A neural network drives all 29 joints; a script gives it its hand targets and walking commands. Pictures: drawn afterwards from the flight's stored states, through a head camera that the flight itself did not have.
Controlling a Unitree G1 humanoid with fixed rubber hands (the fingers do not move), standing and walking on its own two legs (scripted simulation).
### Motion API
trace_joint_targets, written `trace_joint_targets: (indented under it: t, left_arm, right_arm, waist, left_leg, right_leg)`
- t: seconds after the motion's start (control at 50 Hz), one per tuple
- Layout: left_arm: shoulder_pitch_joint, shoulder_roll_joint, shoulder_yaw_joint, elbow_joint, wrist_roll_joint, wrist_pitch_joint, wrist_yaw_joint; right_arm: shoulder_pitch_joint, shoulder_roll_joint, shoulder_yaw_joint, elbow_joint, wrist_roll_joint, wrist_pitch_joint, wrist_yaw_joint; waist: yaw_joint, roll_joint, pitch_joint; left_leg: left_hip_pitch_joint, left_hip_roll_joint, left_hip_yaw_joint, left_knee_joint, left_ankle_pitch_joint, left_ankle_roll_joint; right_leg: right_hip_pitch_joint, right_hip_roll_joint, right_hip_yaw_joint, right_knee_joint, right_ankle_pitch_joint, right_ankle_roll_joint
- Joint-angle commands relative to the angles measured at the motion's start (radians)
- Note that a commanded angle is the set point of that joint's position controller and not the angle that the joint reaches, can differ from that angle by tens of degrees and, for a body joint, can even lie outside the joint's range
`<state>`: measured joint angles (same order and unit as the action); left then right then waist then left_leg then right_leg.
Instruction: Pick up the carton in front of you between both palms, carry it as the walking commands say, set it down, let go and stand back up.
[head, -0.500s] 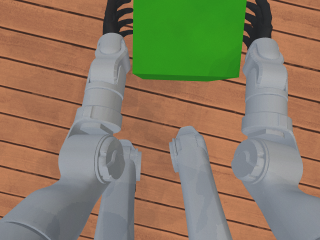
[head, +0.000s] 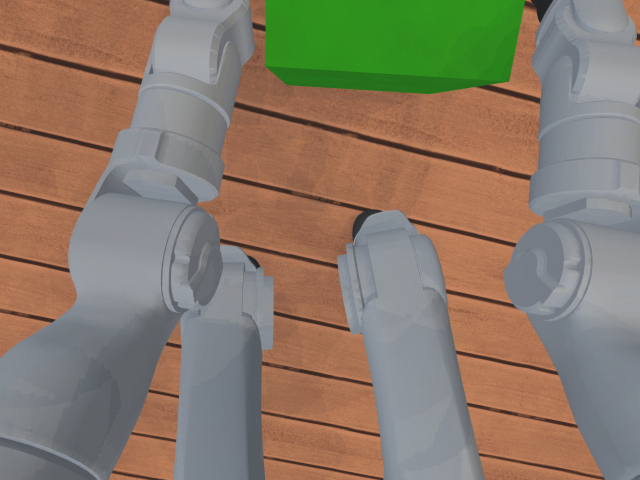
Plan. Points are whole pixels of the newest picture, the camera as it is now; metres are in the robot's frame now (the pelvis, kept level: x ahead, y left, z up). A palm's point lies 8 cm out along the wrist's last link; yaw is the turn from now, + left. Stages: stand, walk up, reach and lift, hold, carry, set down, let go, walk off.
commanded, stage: set down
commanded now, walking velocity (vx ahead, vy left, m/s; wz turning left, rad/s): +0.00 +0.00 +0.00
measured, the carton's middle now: out of the picture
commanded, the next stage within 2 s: none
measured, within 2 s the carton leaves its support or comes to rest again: rests again in 0.28 s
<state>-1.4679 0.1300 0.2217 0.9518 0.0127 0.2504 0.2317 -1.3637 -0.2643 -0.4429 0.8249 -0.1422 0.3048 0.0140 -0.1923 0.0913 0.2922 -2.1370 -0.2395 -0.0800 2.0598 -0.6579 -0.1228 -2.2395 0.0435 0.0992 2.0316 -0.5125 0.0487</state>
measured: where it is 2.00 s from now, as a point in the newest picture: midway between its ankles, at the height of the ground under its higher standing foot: (311, 308)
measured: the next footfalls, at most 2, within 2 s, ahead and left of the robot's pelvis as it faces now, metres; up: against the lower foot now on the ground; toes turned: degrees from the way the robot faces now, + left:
none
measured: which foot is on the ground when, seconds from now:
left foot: down 0.00-1.00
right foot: down 0.00-1.00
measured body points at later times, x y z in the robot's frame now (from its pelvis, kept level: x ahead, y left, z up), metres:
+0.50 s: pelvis -0.01 +0.02 -0.02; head +0.36 -0.06 +0.22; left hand +0.57 -0.02 -0.20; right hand +0.48 -0.31 -0.20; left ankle +0.09 +0.13 -0.38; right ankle +0.12 -0.13 -0.38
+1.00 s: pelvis -0.01 +0.01 -0.03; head +0.36 -0.06 +0.20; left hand +0.57 -0.01 -0.21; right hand +0.48 -0.32 -0.21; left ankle +0.09 +0.13 -0.38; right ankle +0.11 -0.13 -0.38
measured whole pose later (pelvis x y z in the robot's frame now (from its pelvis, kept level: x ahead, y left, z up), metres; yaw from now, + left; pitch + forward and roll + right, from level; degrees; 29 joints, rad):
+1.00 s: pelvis -0.01 +0.01 -0.03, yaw -1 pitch +36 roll +0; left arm -1.60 0.20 0.17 1.13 0.02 0.17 0.09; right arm -1.48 -0.35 -0.56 1.06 -0.20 0.18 0.16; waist -0.18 0.09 0.43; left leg -2.18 -0.21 -0.05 2.19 -0.64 -0.08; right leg -2.24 -0.04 0.05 2.12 -0.51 0.04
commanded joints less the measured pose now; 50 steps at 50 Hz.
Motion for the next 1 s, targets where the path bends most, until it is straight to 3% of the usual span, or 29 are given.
trace_joint_targets:
  t: [0.0, 0.38, 0.86, 0.98]
  left_arm:
    - [-0.627, -0.892, -0.352, -0.157, -0.12, -0.056, -0.254]
    - [-0.64, -0.801, -0.339, -0.081, -0.139, -0.078, -0.245]
    - [-0.493, -0.499, -0.183, 0.125, -0.028, -0.079, -0.27]
    - [-0.462, -0.321, -0.17, 0.124, -0.028, -0.091, -0.241]
  right_arm:
    - [-0.577, 0.757, 0.358, -0.067, 0.133, -0.046, 0.267]
    - [-0.594, 0.578, 0.241, 0.028, 0.091, -0.089, 0.285]
    - [-0.439, 0.372, 0.074, 0.242, -0.035, -0.084, 0.269]
    - [-0.374, 0.199, 0.007, 0.301, -0.04, -0.123, 0.231]
  waist:
    - [-0.142, 0.078, -1.278]
    - [-0.171, 0.154, -1.066]
    - [-0.124, 0.117, -0.685]
    - [-0.131, 0.104, -0.676]
  left_leg:
    - [0.345, -0.009, 0.203, -0.111, 0.323, 0.065]
    - [0.353, 0.013, 0.139, -0.094, 0.293, 0.07]
    - [0.166, 0.04, 0.127, -0.079, 0.098, 0.08]
    - [0.222, 0.068, 0.126, -0.063, 0.109, 0.065]
  right_leg:
    - [0.835, 0.035, -0.175, -0.127, 0.585, -0.019]
    - [0.537, -0.002, -0.174, -0.087, 0.4, -0.056]
    - [0.431, -0.011, -0.128, -0.07, 0.192, -0.093]
    - [0.444, -0.029, -0.135, -0.051, 0.202, -0.077]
